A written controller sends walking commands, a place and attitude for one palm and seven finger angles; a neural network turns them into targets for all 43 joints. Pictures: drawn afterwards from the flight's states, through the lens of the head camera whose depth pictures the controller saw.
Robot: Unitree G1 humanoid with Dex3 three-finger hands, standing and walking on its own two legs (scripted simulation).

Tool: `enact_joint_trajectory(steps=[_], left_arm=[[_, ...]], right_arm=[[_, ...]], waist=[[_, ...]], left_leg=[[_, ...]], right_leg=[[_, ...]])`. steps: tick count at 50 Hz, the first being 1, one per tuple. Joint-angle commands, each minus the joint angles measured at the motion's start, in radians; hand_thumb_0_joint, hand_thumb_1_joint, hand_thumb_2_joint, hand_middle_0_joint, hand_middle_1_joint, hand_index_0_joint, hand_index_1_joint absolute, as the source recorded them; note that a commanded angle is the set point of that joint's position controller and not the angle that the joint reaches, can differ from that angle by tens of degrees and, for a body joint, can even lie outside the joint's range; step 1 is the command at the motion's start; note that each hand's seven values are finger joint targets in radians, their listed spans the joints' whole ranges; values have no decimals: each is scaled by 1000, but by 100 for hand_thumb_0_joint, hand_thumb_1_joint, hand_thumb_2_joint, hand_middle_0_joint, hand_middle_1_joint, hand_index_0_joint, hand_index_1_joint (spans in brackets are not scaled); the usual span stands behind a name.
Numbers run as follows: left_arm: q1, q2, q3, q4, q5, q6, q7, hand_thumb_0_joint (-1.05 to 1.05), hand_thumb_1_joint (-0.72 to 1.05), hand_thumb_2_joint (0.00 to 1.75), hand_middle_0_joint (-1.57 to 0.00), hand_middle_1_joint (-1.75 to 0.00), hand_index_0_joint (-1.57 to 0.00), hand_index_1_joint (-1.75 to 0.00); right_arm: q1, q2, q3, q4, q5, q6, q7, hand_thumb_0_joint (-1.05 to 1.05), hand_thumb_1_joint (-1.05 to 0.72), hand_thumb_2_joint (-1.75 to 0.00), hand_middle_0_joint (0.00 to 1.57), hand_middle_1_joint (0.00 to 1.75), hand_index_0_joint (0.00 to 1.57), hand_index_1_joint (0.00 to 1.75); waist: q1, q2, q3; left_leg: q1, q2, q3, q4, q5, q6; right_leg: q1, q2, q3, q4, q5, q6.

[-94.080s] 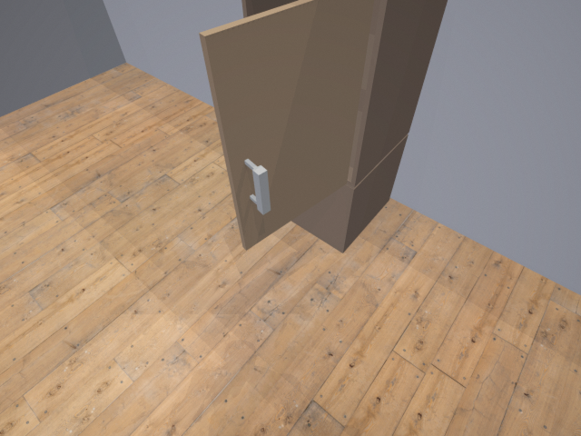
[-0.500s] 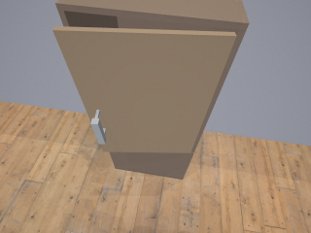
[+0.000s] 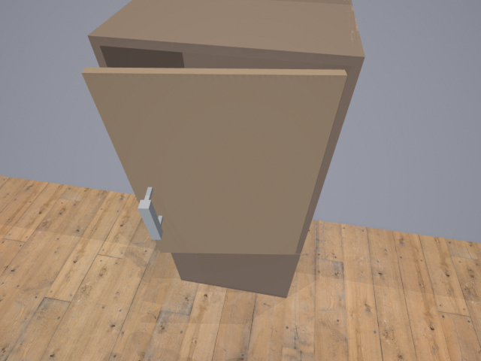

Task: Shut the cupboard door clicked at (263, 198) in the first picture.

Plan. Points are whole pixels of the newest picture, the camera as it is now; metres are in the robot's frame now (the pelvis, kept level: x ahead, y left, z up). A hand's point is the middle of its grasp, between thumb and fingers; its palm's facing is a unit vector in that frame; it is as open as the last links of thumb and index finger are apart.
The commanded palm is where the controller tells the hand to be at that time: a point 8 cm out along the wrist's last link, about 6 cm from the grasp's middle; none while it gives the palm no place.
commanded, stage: look again from close up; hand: left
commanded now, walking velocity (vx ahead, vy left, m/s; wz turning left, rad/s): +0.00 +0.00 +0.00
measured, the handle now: (153, 213) +0.44 +0.24 -0.10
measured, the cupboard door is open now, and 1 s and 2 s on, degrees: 9 9 9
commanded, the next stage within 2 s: raise the hand and make a fist in 0.56 s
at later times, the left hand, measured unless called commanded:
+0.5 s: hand out of the picture +0.01 +0.18 -0.17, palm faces +0.02 -0.98 -0.20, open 7.3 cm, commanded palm none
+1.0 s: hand (151, 337) +0.17 +0.16 -0.04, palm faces +0.00 -1.00 +0.03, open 6.5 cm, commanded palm +0.11 +0.23 -0.07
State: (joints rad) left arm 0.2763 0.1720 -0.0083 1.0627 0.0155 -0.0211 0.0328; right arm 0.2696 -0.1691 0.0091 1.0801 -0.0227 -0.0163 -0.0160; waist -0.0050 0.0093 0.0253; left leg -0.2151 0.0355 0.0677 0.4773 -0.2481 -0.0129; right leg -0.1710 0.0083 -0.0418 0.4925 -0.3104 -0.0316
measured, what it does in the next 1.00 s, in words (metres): lowers itself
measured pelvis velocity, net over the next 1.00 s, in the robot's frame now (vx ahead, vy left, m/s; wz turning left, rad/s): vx -0.05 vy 0.00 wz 0.02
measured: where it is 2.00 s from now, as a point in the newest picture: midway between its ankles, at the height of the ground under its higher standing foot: outside the picture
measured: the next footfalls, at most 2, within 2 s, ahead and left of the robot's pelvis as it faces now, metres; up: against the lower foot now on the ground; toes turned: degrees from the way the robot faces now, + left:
none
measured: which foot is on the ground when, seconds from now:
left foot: down 0.00-1.00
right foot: down 0.00-1.00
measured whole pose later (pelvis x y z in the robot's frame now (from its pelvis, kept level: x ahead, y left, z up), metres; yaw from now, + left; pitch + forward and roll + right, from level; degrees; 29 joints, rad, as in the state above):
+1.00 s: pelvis -0.05 +0.00 -0.07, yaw +1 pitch +11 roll +2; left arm 0.27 0.14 0.11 0.28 -0.22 -0.62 -0.28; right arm 0.17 -0.23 -0.06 0.63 -0.01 -0.29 0.02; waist -0.01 -0.06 -0.12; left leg -0.81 0.03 0.05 1.01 -0.40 -0.01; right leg -0.77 -0.03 -0.05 1.07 -0.50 -0.04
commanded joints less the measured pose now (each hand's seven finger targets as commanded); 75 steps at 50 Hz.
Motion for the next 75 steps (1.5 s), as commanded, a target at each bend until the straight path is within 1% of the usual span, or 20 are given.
enact_joint_trajectory(steps=[1,32,33,34,35,36,37,38,40,43,45,49,52,55,59,62,65,68,71,75], left_arm=[[46,116,18,-24,-2,-17,4,0,90,90,-20,-30,-20,-30],[38,120,24,25,0,-9,1,0,90,90,-20,-30,-20,-30],[140,106,22,53,8,-29,45,0,90,90,-20,-30,-20,-30],[-725,690,411,-1572,-151,-329,37,0,90,90,-20,-30,-20,-30],[-36,185,36,-1200,-152,-231,44,0,90,90,-22,-32,-22,-32],[-52,144,71,-1204,-191,-179,84,0,90,90,-24,-34,-24,-34],[176,-120,-68,-947,-186,-69,64,0,90,90,-25,-36,-25,-36],[-54,-41,-39,-1120,-198,-111,62,0,90,90,-27,-38,-27,-38],[12,6,47,-918,-175,-211,28,0,90,90,-31,-42,-31,-42],[273,-50,99,-716,-214,-427,-115,0,90,90,-36,-48,-36,-48],[345,-19,141,-745,-259,-582,-249,0,90,90,-40,-52,-40,-52],[219,136,261,-840,-274,-666,-378,0,90,90,-47,-60,-47,-60],[46,191,266,-1107,-293,-643,-328,0,90,90,-53,-66,-53,-66],[-132,173,196,-1432,-298,-715,-264,0,90,90,-58,-72,-58,-72],[-105,92,39,-1486,-287,-715,-276,0,90,90,-66,-80,-66,-80],[-6,105,39,-1288,-276,-567,-330,0,90,90,-71,-86,-71,-86],[122,134,109,-1146,-273,-352,-355,0,90,90,-77,-92,-77,-92],[174,181,239,-1243,-302,-234,-299,0,90,90,-82,-98,-82,-98],[146,187,304,-1401,-313,-308,-184,0,90,90,-88,-104,-88,-104],[136,110,175,-1416,-258,-514,-142,0,90,90,-95,-112,-95,-112]], right_arm=[[29,-86,-14,-27,9,-16,-9,0,-90,-90,20,30,20,30],[13,-98,-13,25,8,-17,-17,0,-90,-90,20,30,20,30],[-79,-116,-22,-48,20,-19,-9,0,-90,-90,20,30,20,30],[49,-303,-55,-309,31,-219,-111,0,-90,-90,20,30,20,30],[-30,-193,5,-308,77,-286,-124,0,-90,-90,20,30,20,30],[-61,-180,-12,-289,63,-311,-111,0,-90,-90,20,30,20,30],[-69,-148,-14,-268,68,-319,-69,0,-90,-90,20,30,20,30],[-37,-201,-49,-342,71,-332,-54,0,-90,-90,20,30,20,30],[-62,-204,-69,-381,45,-341,-47,0,-90,-90,20,30,20,30],[-104,-177,-92,-462,22,-348,-9,0,-90,-90,20,30,20,30],[-130,-183,-105,-514,14,-337,18,0,-90,-90,20,30,20,30],[-176,-186,-113,-640,30,-297,35,0,-90,-90,20,30,20,30],[-191,-186,-106,-720,35,-282,20,0,-90,-90,20,30,20,30],[-166,-177,-86,-723,30,-293,-4,0,-90,-90,20,30,20,30],[-120,-198,-69,-686,29,-318,-46,0,-90,-90,20,30,20,30],[-96,-209,-62,-675,43,-304,-63,0,-90,-90,20,30,20,30],[-110,-205,-68,-713,71,-257,-70,0,-90,-90,20,30,20,30],[-148,-179,-70,-763,74,-218,-66,0,-90,-90,20,30,20,30],[-149,-145,-67,-753,53,-218,-60,0,-90,-90,20,30,20,30],[-104,-145,-64,-693,24,-237,-31,0,-90,-90,20,30,20,30]], waist=[[4,-25,4],[13,-8,16],[48,-29,85],[-122,48,-368],[-26,415,-454],[20,306,-407],[-26,171,-238],[-53,114,-111],[-67,-150,48],[42,-405,-7],[84,-383,-140],[120,7,-318],[92,110,-360],[19,187,-431],[-63,102,-390],[-78,-6,-328],[-4,-104,-326],[80,-60,-447],[104,17,-502],[38,68,-441]], left_leg=[[43,68,-66,-73,169,35],[56,74,-78,-115,189,36],[-42,72,-29,130,189,6],[399,30,-25,117,386,51],[388,-2,-45,70,552,50],[299,35,-55,35,641,19],[165,31,-72,11,518,29],[43,13,-96,49,315,22],[-177,-26,-102,136,85,26],[-428,-48,-92,298,-30,8],[-530,-64,-70,403,-46,-8],[-647,-86,-16,564,-95,3],[-677,-64,-34,605,-212,22],[-626,-42,-79,638,-283,40],[-667,-25,-122,687,-319,50],[-756,-25,-130,704,-339,50],[-797,-32,-118,655,-339,45],[-712,-43,-109,604,-215,39],[-633,-28,-121,587,-75,32],[-588,-12,-141,613,-10,20]], right_leg=[[-28,-111,100,-106,267,-10],[1,-115,89,-132,254,-8],[-46,-189,172,-144,688,44],[-28,-84,63,69,694,26],[-68,-18,-7,193,404,18],[-107,-13,-44,93,193,9],[-185,-17,-51,77,152,24],[-203,-25,-49,64,195,26],[-384,-22,-60,84,81,33],[-506,-24,-33,235,-53,29],[-485,-41,22,344,14,27],[-543,-52,111,487,-95,-6],[-637,-44,160,468,-357,-5],[-743,-21,136,498,-390,-8],[-832,8,90,542,-363,-4],[-830,5,83,512,-405,10],[-735,-8,91,464,-459,19],[-613,-9,60,488,-330,14],[-599,11,-6,574,-110,1],[-756,19,-44,643,-62,-7]])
